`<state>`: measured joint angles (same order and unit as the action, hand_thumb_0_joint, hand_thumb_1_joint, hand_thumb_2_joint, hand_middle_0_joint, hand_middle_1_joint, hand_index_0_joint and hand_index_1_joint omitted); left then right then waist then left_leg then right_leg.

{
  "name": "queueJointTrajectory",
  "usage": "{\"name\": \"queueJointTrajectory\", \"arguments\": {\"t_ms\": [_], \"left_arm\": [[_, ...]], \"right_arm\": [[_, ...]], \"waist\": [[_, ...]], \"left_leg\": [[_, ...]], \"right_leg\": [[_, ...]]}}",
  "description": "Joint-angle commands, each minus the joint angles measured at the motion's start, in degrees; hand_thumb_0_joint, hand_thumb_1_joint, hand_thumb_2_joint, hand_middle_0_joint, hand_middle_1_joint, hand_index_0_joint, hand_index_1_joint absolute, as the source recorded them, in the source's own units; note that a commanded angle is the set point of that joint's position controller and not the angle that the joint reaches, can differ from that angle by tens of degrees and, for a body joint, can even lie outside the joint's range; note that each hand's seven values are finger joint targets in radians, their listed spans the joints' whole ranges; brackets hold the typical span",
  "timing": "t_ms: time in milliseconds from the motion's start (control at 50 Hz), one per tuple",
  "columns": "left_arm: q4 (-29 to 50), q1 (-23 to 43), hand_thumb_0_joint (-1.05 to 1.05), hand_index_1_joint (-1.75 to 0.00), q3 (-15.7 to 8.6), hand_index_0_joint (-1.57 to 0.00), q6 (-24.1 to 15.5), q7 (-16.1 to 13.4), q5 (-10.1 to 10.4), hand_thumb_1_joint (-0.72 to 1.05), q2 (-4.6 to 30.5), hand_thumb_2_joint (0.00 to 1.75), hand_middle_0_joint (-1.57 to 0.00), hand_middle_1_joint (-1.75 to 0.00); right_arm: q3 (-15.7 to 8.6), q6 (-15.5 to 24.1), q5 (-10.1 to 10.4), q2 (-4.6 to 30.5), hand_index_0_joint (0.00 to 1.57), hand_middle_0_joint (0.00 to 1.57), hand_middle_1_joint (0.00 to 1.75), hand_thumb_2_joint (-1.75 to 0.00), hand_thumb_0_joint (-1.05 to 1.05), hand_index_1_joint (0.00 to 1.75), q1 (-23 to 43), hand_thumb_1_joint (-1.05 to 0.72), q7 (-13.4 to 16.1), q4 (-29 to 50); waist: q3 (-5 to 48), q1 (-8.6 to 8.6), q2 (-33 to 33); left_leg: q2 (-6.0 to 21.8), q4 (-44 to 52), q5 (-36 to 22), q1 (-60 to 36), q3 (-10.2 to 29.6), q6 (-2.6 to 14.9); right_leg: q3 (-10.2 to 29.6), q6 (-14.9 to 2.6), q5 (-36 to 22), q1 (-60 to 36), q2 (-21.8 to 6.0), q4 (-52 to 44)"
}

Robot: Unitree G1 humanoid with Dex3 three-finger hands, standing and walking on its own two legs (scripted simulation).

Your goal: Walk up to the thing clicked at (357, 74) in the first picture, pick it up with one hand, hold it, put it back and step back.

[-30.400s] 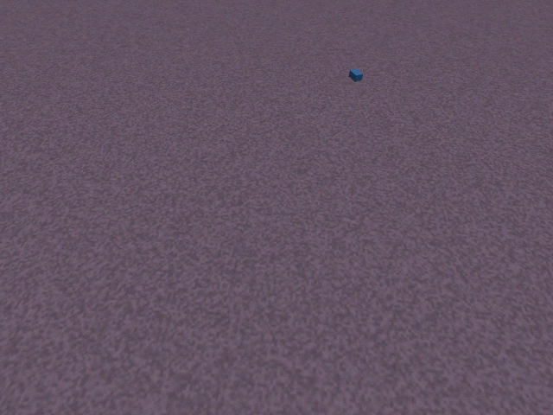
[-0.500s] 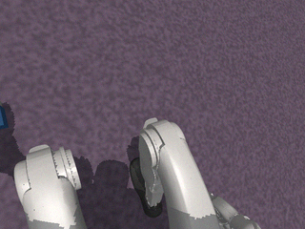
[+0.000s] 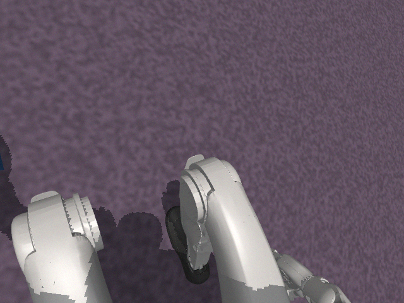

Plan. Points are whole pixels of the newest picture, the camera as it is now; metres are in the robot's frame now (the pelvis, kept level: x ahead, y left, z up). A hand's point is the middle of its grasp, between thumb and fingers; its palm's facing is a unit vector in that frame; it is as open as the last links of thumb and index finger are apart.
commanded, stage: open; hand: left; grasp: from above
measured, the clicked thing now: out of the picture +0.41 +0.31 -0.27
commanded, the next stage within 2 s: withdraw in 1.04 s
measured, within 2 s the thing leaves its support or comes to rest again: neither
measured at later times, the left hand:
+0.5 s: hand out of the picture +0.39 +0.31 -0.24, palm faces -0.47 -0.14 -0.87, open 11.0 cm
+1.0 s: hand out of the picture +0.40 +0.31 -0.25, palm faces -0.46 -0.15 -0.88, open 13.4 cm
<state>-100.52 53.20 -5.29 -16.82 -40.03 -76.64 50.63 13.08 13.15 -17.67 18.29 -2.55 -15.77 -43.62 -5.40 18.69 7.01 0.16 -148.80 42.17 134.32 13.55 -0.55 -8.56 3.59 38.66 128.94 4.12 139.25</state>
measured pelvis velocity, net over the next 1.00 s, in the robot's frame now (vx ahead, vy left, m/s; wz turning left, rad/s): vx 0.00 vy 0.00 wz -0.01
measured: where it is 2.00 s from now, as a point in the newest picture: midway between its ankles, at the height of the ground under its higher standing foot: (145, 281)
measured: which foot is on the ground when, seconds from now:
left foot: down 0.00-1.00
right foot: down 0.00-1.00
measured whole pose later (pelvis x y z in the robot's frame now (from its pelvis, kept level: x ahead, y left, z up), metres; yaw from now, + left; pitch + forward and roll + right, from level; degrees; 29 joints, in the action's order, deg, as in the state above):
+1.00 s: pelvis +0.00 +0.00 +0.00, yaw -1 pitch +27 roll -14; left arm -99.7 53.6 -6.6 -15.1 -39.6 -75.5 52.0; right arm 13.8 14.4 -17.5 18.8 -1.9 -16.9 -42.3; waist -6.6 19.4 7.6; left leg -0.1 -148.5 42.7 134.2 14.2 -0.7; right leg -9.2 3.5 39.1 128.4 4.0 138.5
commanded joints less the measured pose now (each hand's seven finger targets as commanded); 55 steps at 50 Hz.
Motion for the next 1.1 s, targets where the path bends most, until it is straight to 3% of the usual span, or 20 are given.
{"name": "queueJointTrajectory", "arguments": {"t_ms": [0,120,140,160,180,220,280,300,320,360,620,640,660,680,720,780,800,860,880,1080], "left_arm": [[4.54,12.63,0.0,-0.32,-0.43,-0.99,0.81,-2.03,0.49,0.58,11.15,0.53,-1.03,-0.29],[5.03,13.56,0.0,-0.4,-0.33,-0.76,0.87,-2.08,0.61,0.23,11.44,0.54,-0.79,-0.36],[4.66,14.0,0.0,-0.4,1.71,-0.72,0.85,-1.95,0.83,0.19,9.18,0.54,-0.76,-0.36],[4.54,12.99,0.0,-0.41,-0.47,-0.69,0.81,-2.14,0.89,0.14,11.55,0.55,-0.73,-0.37],[5.3,13.32,0.0,-0.43,0.77,-0.67,0.8,-1.97,0.79,0.13,10.98,0.55,-0.7,-0.39],[5.09,13.74,0.0,-0.45,-0.83,-0.61,0.67,-2.31,1.05,0.06,12.79,0.54,-0.63,-0.42],[4.42,12.76,0.0,-0.51,0.06,-0.53,0.79,-2.03,1.08,-0.05,11.47,0.61,-0.57,-0.47],[5.41,13.71,0.0,-0.54,-0.4,-0.52,0.48,-2.35,1.38,-0.05,12.23,0.62,-0.55,-0.5],[5.0,14.52,0.0,-0.55,1.58,-0.5,0.41,-2.07,1.62,-0.07,10.02,0.63,-0.52,-0.52],[6.27,13.82,0.0,-0.58,0.0,-0.47,0.37,-2.4,1.44,-0.1,12.73,0.66,-0.5,-0.55],[7.21,14.29,0.0,-0.76,-0.35,-0.28,0.27,-3.55,1.38,-0.29,12.59,0.81,-0.31,-0.72],[6.55,14.46,0.0,-0.77,1.8,-0.27,0.4,-3.33,1.5,-0.3,9.98,0.82,-0.3,-0.74],[7.15,14.24,0.0,-0.78,0.47,-0.27,0.35,-3.63,1.85,-0.31,11.27,0.83,-0.29,-0.75],[5.89,13.62,0.0,-0.78,1.94,-0.25,0.69,-3.37,1.74,-0.33,9.79,0.86,-0.29,-0.74],[7.07,14.27,0.0,-0.8,0.06,-0.23,0.72,-3.59,1.77,-0.35,12.5,0.88,-0.27,-0.75],[5.55,13.24,0.0,-0.81,1.6,-0.2,1.51,-3.18,1.23,-0.38,10.4,0.91,-0.25,-0.76],[5.31,12.79,0.0,-0.82,-0.58,-0.19,1.6,-3.25,1.54,-0.39,12.25,0.91,-0.24,-0.78],[6.6,13.6,0.0,-0.84,-0.22,-0.17,1.96,-2.58,1.63,-0.41,12.01,0.93,-0.21,-0.8],[4.95,12.01,0.0,-0.85,-2.24,-0.16,2.24,-2.45,1.57,-0.42,13.9,0.93,-0.21,-0.81],[7.46,12.3,0.0,-0.9,-1.44,-0.13,-0.11,0.59,2.27,-0.41,12.93,0.92,-0.14,-0.89]], "right_arm": [[-4.86,0.69,0.33,17.8,0.2,0.2,0.3,-0.9,0.0,0.3,-7.9,-0.9,0.47,0.58],[-5.07,0.77,0.27,18.6,0.2,0.2,0.3,-0.9,0.0,0.3,-7.97,-0.9,0.28,0.85],[-4.77,1.0,0.27,18.18,0.2,0.2,0.3,-0.9,0.0,0.3,-7.22,-0.9,0.13,0.89],[-4.29,0.98,-0.09,17.87,0.2,0.2,0.3,-0.9,0.0,0.3,-8.02,-0.9,0.01,0.81],[-4.81,1.1,0.25,18.77,0.2,0.2,0.3,-0.9,0.0,0.3,-7.59,-0.89,-0.02,1.3],[-4.81,0.95,0.39,18.83,0.2,0.2,0.3,-0.9,0.0,0.3,-8.52,-0.89,0.22,0.64],[-4.65,1.02,0.24,18.45,0.2,0.2,0.3,-0.9,0.0,0.3,-7.82,-0.9,0.19,0.99],[-4.6,0.81,0.26,18.46,0.2,0.2,0.3,-0.9,0.0,0.3,-7.83,-0.9,0.37,0.93],[-4.33,1.06,0.41,18.03,0.2,0.2,0.3,-0.9,0.0,0.3,-7.47,-0.89,0.2,1.0],[-4.75,1.03,0.46,18.99,0.2,0.2,0.3,-0.9,0.0,0.3,-7.24,-0.9,0.37,1.01],[-4.73,1.23,0.03,19.19,0.2,0.2,0.3,-0.9,0.0,0.3,-7.87,-0.89,0.21,0.5],[-4.69,1.35,0.34,18.49,0.2,0.2,0.3,-0.9,0.0,0.3,-7.6,-0.89,0.16,-0.15],[-4.78,1.6,-0.05,18.8,0.2,0.2,0.3,-0.9,0.0,0.3,-6.98,-0.89,0.07,0.35],[-4.67,1.65,0.14,18.65,0.2,0.2,0.3,-0.9,0.0,0.3,-7.36,-0.89,0.03,-0.23],[-4.91,1.64,0.27,19.4,0.2,0.2,0.3,-0.9,0.0,0.3,-7.65,-0.89,0.01,0.46],[-4.58,1.33,0.3,18.27,0.2,0.2,0.3,-0.9,0.0,0.3,-7.56,-0.89,-0.24,0.0],[-4.63,1.35,0.07,18.92,0.2,0.2,0.3,-0.9,0.0,0.3,-7.79,-0.89,-0.25,1.01],[-4.78,1.24,0.4,18.93,0.2,0.2,0.3,-0.9,0.0,0.3,-7.45,-0.89,-0.29,1.27],[-4.71,1.16,0.31,18.94,0.2,0.2,0.3,-0.9,0.0,0.3,-8.31,-0.89,-0.36,0.67],[-4.15,0.84,0.36,18.31,0.2,0.2,0.3,-0.9,0.0,0.3,-8.97,-0.88,-0.71,1.34]], "waist": [[32.61,1.67,-25.36],[32.58,1.99,-25.52],[31.72,1.96,-26.2],[32.8,2.21,-24.38],[32.95,2.26,-24.72],[34.38,2.14,-25.11],[32.93,2.14,-23.9],[33.74,1.69,-24.55],[32.17,1.88,-25.5],[33.41,1.36,-24.56],[34.43,1.96,-24.77],[33.13,1.78,-25.98],[33.49,1.68,-25.7],[32.46,1.92,-25.74],[34.15,1.78,-25.13],[34.07,1.43,-26.87],[34.77,1.75,-26.21],[34.94,1.18,-28.28],[34.38,1.38,-27.96],[34.55,2.31,-27.86]], "left_leg": [[0.92,16.78,-11.11,-25.38,-5.4,0.91],[0.93,17.49,-9.94,-25.56,-5.25,0.94],[0.88,17.26,-9.1,-24.86,-5.37,0.92],[0.91,16.62,-10.15,-25.13,-5.48,1.18],[0.9,16.11,-10.31,-25.07,-5.97,1.26],[0.99,16.17,-11.87,-25.53,-6.03,1.25],[0.92,16.06,-10.37,-24.3,-6.0,1.39],[1.08,16.75,-10.08,-24.41,-5.88,1.27],[0.98,16.74,-9.08,-24.06,-5.8,1.22],[0.98,17.13,-9.32,-24.48,-5.44,1.2],[1.16,16.33,-10.55,-25.03,-5.69,1.2],[1.14,16.81,-9.77,-25.09,-5.71,0.98],[1.13,16.91,-9.42,-25.2,-5.44,0.98],[1.13,16.91,-8.66,-24.69,-5.47,0.99],[1.17,16.72,-10.03,-25.24,-5.24,1.07],[1.27,16.97,-10.96,-25.88,-5.43,0.8],[1.28,16.94,-12.18,-26.23,-5.38,0.78],[1.11,17.79,-12.55,-27.05,-5.25,0.52],[1.17,17.38,-12.94,-27.13,-5.01,0.44],[1.07,15.87,-14.4,-27.28,-5.55,0.64]], "right_leg": [[-6.56,-4.8,-13.14,-17.54,1.61,-11.16],[-6.72,-4.8,-12.12,-17.18,1.64,-11.88],[-6.36,-5.02,-11.39,-16.82,1.7,-11.62],[-6.73,-4.59,-12.55,-18.49,1.63,-12.25],[-6.09,-4.65,-12.81,-18.82,1.86,-12.3],[-5.96,-4.65,-14.1,-20.01,1.94,-12.7],[-6.01,-4.67,-12.77,-19.41,2.07,-12.87],[-5.81,-4.87,-12.07,-20.11,2.23,-13.27],[-5.8,-5.04,-11.2,-18.53,2.02,-12.69],[-6.24,-4.94,-11.17,-18.69,2.0,-12.85],[-6.03,-4.78,-12.83,-20.49,2.16,-13.3],[-5.9,-5.08,-11.79,-19.05,2.17,-12.82],[-6.45,-4.96,-11.35,-18.93,2.04,-12.88],[-6.11,-5.07,-10.71,-18.32,2.09,-12.68],[-6.44,-4.88,-12.1,-19.1,1.97,-12.69],[-5.94,-5.13,-12.98,-19.19,2.27,-12.06],[-6.27,-4.95,-14.31,-20.34,2.27,-12.03],[-6.33,-5.16,-14.29,-19.33,2.04,-11.81],[-6.74,-4.99,-15.03,-19.21,1.73,-11.14],[-6.77,-4.69,-16.34,-20.88,1.6,-11.39]]}}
